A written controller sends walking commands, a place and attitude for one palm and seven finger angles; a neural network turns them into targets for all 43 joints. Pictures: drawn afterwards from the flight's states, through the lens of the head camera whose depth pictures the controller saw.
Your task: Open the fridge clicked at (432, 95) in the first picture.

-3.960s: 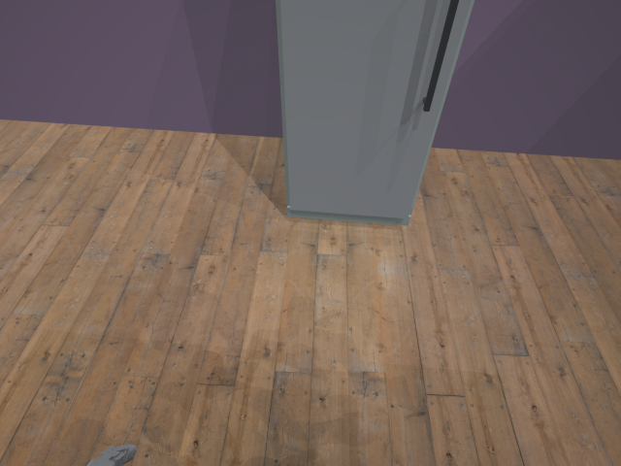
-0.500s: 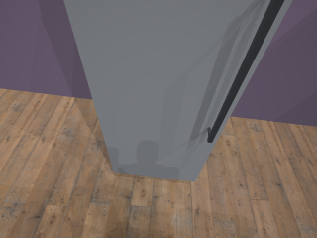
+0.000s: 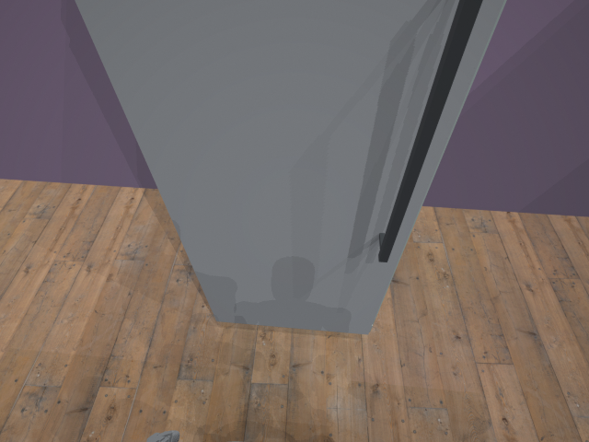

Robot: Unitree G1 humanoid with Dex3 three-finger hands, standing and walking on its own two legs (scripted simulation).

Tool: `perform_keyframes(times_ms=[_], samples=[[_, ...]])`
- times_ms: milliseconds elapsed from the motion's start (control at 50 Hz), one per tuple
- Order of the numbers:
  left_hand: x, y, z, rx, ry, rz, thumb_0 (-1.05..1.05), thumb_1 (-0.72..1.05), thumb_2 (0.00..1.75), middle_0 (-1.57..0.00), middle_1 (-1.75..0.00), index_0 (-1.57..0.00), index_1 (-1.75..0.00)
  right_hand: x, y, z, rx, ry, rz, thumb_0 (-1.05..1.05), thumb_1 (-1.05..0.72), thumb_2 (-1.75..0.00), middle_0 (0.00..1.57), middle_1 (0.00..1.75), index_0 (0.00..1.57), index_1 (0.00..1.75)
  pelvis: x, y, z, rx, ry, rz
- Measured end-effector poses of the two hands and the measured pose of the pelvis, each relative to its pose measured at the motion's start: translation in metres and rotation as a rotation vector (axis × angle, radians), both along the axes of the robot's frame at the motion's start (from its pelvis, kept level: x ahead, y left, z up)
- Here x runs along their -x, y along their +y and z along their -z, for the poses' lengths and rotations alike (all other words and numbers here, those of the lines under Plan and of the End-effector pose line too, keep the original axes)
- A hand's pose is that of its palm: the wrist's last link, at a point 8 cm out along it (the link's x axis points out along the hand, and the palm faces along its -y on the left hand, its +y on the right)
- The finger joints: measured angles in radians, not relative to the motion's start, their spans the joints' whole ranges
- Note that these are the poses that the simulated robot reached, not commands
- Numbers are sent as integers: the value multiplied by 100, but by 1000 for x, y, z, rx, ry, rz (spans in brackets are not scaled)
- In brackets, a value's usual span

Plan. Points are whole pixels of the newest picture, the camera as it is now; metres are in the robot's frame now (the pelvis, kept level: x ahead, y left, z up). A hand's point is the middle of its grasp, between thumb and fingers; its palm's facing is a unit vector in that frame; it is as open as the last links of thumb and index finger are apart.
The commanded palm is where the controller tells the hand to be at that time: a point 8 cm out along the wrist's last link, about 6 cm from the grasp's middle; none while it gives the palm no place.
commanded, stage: come to a stop and stand still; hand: right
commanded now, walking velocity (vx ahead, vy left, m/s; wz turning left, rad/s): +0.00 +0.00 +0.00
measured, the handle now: (412, 158) +0.49 -0.15 +0.11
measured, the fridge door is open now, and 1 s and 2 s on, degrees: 0 0 0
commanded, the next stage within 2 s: look again from close up in 1.18 s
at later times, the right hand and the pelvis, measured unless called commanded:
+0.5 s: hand out of the picture -0.05 -0.13 -0.18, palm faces +0.06 +0.98 -0.16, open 7.3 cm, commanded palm none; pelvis -0.06 +0.03 +0.00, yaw -1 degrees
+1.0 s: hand out of the picture -0.09 -0.15 -0.17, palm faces +0.07 +0.98 -0.16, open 7.4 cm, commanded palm none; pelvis -0.05 +0.01 +0.01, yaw -1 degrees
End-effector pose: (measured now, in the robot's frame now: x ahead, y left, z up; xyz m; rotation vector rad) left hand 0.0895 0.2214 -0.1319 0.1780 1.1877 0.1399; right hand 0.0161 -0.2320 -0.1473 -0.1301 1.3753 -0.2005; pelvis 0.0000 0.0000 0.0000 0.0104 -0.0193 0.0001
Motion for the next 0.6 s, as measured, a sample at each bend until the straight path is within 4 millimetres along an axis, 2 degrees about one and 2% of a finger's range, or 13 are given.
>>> perform_keyframes(times_ms=[120, 200, 300, 380, 460, 520, 600], samples=[[36, 17, 16, 53, 12, -38, 0, 91, 89, -20, -30, -20, -30, 16, 13, -6, 45, -46, -21, 0, -91, -90, 20, 30, 20, 30, 23, 19, 6, 19, -9, 3], [69, 36, 14, 47, 64, -61, 0, 93, 89, -20, -30, -20, -30, 35, 29, -13, 35, -45, -18, 0, -91, -90, 20, 30, 20, 30, 31, 27, -1, 17, -21, 14], [115, 48, 14, 11, 142, -80, 0, 92, 89, -20, -30, -20, -30, 46, 43, -4, -10, -39, -17, 0, -91, -90, 20, 30, 20, 30, 36, 31, 1, -8, -19, 16], [152, 43, 10, 4, 233, -78, 0, 92, 90, -20, -30, -19, -30, 55, 47, -1, -29, -25, -13, 1, -92, -90, 20, 30, 20, 30, 45, 34, -2, 1, -31, 21], [179, 33, 8, 20, 296, -78, 1, 91, 90, -20, -30, -19, -30, 69, 49, -1, -43, -1, -9, 1, -92, -90, 20, 30, 20, 30, 53, 34, -4, -1, -31, 20], [192, 25, 8, 36, 320, -83, 1, 91, 90, -20, -30, -20, -30, 80, 48, -1, -47, 22, -7, 1, -92, -90, 20, 30, 20, 30, 58, 31, -4, -2, -30, 19], [199, 13, 10, 54, 326, -92, 1, 91, 89, -20, -30, -20, -30, 93, 45, 0, -49, 52, -3, 1, -91, -90, 20, 30, 20, 30, 61, 27, -4, -4, -26, 17]])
